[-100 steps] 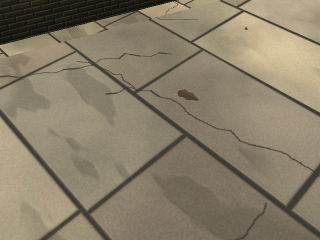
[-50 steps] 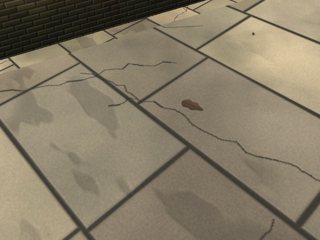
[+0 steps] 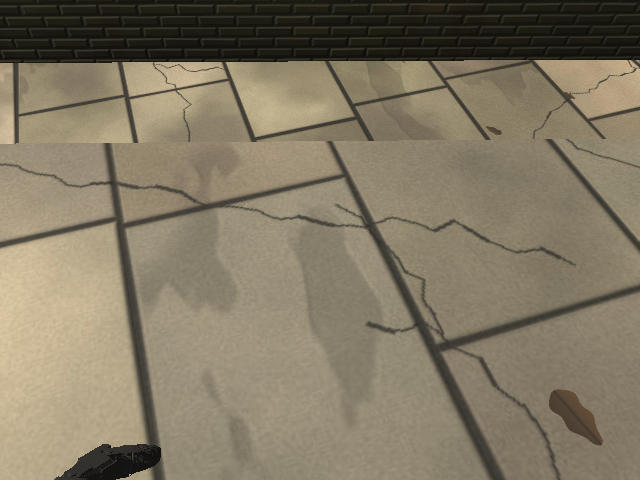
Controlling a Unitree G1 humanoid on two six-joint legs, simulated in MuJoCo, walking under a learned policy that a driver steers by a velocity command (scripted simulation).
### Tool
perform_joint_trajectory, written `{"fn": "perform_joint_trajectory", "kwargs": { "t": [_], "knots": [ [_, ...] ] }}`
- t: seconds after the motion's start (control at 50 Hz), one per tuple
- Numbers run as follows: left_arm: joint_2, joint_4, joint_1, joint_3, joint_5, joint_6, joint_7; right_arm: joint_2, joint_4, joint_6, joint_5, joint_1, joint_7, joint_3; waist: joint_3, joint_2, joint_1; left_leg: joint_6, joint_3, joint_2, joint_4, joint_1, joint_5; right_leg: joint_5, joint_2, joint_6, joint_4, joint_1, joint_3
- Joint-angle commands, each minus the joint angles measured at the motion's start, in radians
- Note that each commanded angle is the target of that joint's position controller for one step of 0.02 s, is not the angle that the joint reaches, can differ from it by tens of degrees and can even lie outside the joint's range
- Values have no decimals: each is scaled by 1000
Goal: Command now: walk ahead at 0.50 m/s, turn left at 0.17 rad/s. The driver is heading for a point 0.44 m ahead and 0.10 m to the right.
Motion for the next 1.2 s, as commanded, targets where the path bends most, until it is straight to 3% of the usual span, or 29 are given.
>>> {"fn": "perform_joint_trajectory", "kwargs": {
  "t": [0.02, 0.04, 0.06, 0.08, 0.1, 0.16, 0.26, 0.36, 0.4, 0.44, 0.46, 0.48, 0.5, 0.52, 0.54, 0.58, 0.6, 0.64, 0.68, 0.76, 0.82, 0.84, 0.86, 0.88, 0.9, 0.92, 0.96, 1.06, 1.2],
  "knots": [
    [227, 46, 417, 82, -10, 4, -3, -50, -71, -35, 18, 104, 6, 13, -384, -280, 165, -18, -8, -4, 657, -611, -113, -236, -431, -294, -179, 878, 771],
    [157, 33, 350, 60, -24, 10, -1, -132, -85, -38, 32, 5, 8, -6, -205, -163, 170, -10, -27, 58, 731, -707, -59, -361, -399, -239, -201, 752, 680],
    [131, 14, 273, 48, -20, 20, 1, -131, -106, -38, 24, -79, 8, -4, -104, -68, 150, -8, 22, 110, 710, -702, 31, -315, -358, -201, -225, 603, 545],
    [108, 11, 220, 37, -13, 25, -4, -114, -118, -37, 1, -132, 7, -5, -14, -14, 124, -8, 53, 143, 630, -674, 93, -217, -299, -179, -268, 463, 441],
    [104, 9, 197, 33, -3, 22, -5, -104, -119, -33, -5, -115, 7, -10, -6, -57, 88, -13, 55, 176, 576, -623, 138, -136, -280, -176, -290, 393, 391],
    [115, 28, 206, 36, -7, 14, -9, -57, -103, -19, -3, -78, 5, -3, -13, -83, 62, -34, 91, 199, 485, -557, 189, 24, -229, -183, -340, 315, 264],
    [158, 64, 286, 49, -25, 32, 9, -26, -164, -34, -18, -258, 4, 10, 13, -63, 105, -68, 118, 182, 148, -565, 423, 158, -189, -167, -354, 323, 172],
    [170, 97, 379, 52, -38, 54, 20, -32, -205, -54, -1, -413, 26, 12, 33, -80, 152, -77, 127, 121, -59, -479, 512, 103, -201, -149, -298, 357, 199],
    [177, 100, 385, 56, -40, 65, 27, -57, -218, -66, 3, -434, 35, 4, 33, -94, 139, -64, 112, 113, -116, -446, 465, 79, -225, -135, -255, 397, 249],
    [195, 96, 360, 63, -35, 77, 34, -89, -205, -76, -2, -378, 36, -8, 12, -115, 93, -41, 125, 97, -167, -351, 417, 164, -226, -108, -174, 423, 262],
    [180, 92, 353, 58, -31, 81, 37, -118, -175, -80, -15, -283, 30, -23, -48, -108, 48, -12, 146, 87, -208, -209, 458, 301, -177, -75, -59, 420, 224],
    [143, 71, 344, 43, -18, 79, 38, -166, -156, -85, -39, -158, 23, -37, -175, -78, -2, 40, 81, 183, -152, 27, 645, 262, -119, -32, 140, 323, 182],
    [61, 47, 413, 17, 4, 68, 39, -244, -146, -77, -60, -38, 17, -52, -329, 134, -7, 155, -161, 424, -60, 391, 990, -150, -2, 34, 482, 16, 106],
    [47, 65, 531, 8, -23, 58, 35, -226, -118, -59, -40, 9, 27, -49, -465, 334, 13, 283, -431, 551, -134, 501, 972, -614, 58, 65, 700, -158, 152],
    [148, 82, 481, 35, -42, 64, 38, -156, -126, -49, -23, -32, 30, -32, -348, 186, 2, 248, -349, 497, -163, 381, 896, -579, 6, 74, 787, -211, 190],
    [149, 57, 345, 40, -28, 87, 44, -75, -131, -42, -16, -169, 32, 1, -159, 53, 41, 192, -131, 404, -208, 126, 932, -478, -57, 90, 724, -209, 126],
    [130, 48, 332, 41, -15, 103, 47, -58, -125, -43, -21, -219, 34, 7, -118, 60, 77, 174, -81, 377, -241, 6, 918, -431, -93, 93, 640, -141, 124],
    [75, 53, 360, 30, -14, 128, 48, -70, -110, -45, -43, -282, 37, 4, -98, 107, 128, 172, 18, 325, -302, -170, 938, -355, -94, 104, 508, 30, 82],
    [52, 47, 344, 20, -9, 133, 49, -95, -94, -44, -44, -310, 31, -2, -111, 122, 137, 169, 84, 302, -314, -223, 976, -260, -85, 101, 354, 126, 58],
    [83, 32, 269, 23, -6, 144, 45, -113, -47, -26, -24, -281, 19, -2, -136, 115, 111, 155, 89, 307, -314, -196, 781, -96, -70, 87, 171, 220, 44],
    [101, 21, 232, 32, 10, 151, 44, -86, -19, -12, -9, -267, 19, 13, -88, 82, 121, 77, 85, 251, -274, -245, 390, 7, -59, 41, -28, 335, 38],
    [137, 3, 216, 37, 17, 152, 49, -55, -7, -11, -20, -230, 19, 26, -78, 27, 106, 19, 99, 207, -235, -275, 237, 128, -128, 16, -74, 383, 114],
    [202, -17, 181, 48, 13, 156, 57, -46, 7, -12, -38, -152, 20, 27, -65, -100, 39, -33, 158, 120, -167, -316, 87, 197, -213, -26, -72, 397, 187],
    [158, -8, 145, 38, 9, 158, 53, -13, 18, -4, -33, -110, 10, 35, -87, -197, 10, -57, 196, 101, -170, -217, 104, -41, -218, -58, -108, 283, 200],
    [107, -17, 110, 29, 6, 155, 43, -47, 20, 9, -33, -162, 1, 31, -33, -162, 39, -70, 199, 104, -172, -168, 162, -200, -164, -35, -130, 198, 184],
    [88, -15, 104, 23, 11, 150, 38, -73, 23, 21, -29, -187, -6, 23, 1, -131, 50, -68, 198, 108, -170, -178, 177, -224, -130, -8, -129, 172, 153],
    [104, -4, 115, 25, 9, 133, 33, -78, 39, 34, -32, -172, -16, 21, 7, -111, 50, -64, 185, 120, -172, -171, 208, -134, -108, 12, -97, 186, 125],
    [95, 23, 133, 25, -1, 122, 38, -71, 79, 26, -21, -175, -16, 19, -50, -45, 63, -68, 178, 134, -155, -140, 325, 107, -96, 6, -21, 275, 100],
    [83, 63, 119, 28, -4, 128, 37, -67, 135, 46, -17, -178, -25, 16, -41, -9, 56, -74, 179, 136, -149, -110, 343, 140, -83, -1, -15, 275, 86]
  ]
}}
